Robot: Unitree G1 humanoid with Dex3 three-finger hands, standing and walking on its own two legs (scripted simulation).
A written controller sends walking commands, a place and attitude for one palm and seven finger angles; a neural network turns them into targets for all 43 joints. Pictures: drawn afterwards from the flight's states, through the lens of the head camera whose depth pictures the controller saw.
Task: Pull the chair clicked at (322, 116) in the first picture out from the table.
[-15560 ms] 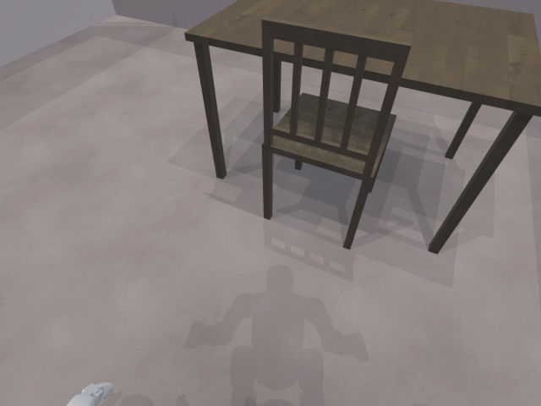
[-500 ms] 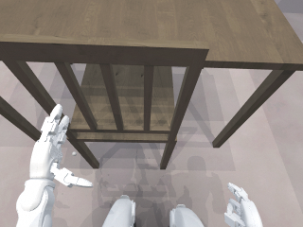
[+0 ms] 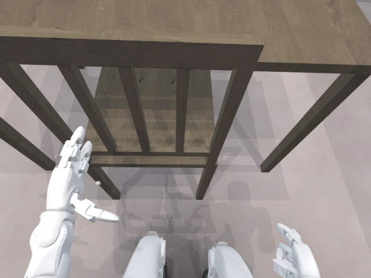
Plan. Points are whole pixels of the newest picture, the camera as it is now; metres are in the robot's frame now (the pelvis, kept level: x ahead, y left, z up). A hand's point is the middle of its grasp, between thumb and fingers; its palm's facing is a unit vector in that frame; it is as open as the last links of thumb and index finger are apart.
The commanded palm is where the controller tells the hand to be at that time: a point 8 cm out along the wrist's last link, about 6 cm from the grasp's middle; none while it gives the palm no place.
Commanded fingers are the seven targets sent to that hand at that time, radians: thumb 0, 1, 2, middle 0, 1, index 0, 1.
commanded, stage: aim the fingers beside a spindle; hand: left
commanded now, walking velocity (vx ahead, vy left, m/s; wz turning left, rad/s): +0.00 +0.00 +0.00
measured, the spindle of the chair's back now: (138, 117) +0.44 +0.13 +0.04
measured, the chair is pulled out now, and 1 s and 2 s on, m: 0.00 0.00 0.00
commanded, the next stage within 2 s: none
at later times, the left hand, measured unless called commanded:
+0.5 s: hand (95, 176) +0.30 +0.19 +0.04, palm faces +0.02 -1.00 -0.06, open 16.9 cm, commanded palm +0.27 +0.25 +0.02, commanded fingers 0.00 -0.50 0.30 -0.06 -0.08 -0.06 -0.08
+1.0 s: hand (100, 185) +0.30 +0.19 +0.01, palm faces +0.01 -1.00 -0.02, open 16.9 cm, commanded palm +0.28 +0.25 +0.03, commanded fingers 0.00 -0.50 0.30 -0.06 -0.08 -0.06 -0.08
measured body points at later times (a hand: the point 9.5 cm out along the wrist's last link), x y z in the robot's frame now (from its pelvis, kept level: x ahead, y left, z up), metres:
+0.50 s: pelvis +0.00 -0.01 +0.01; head +0.11 +0.01 +0.44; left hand +0.29 +0.24 +0.04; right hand +0.17 -0.25 -0.09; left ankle +0.04 +0.10 -0.62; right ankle +0.00 -0.12 -0.62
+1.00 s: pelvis +0.00 +0.00 +0.00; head +0.12 +0.01 +0.43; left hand +0.29 +0.24 +0.01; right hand +0.17 -0.25 -0.09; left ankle +0.04 +0.10 -0.62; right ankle +0.00 -0.12 -0.62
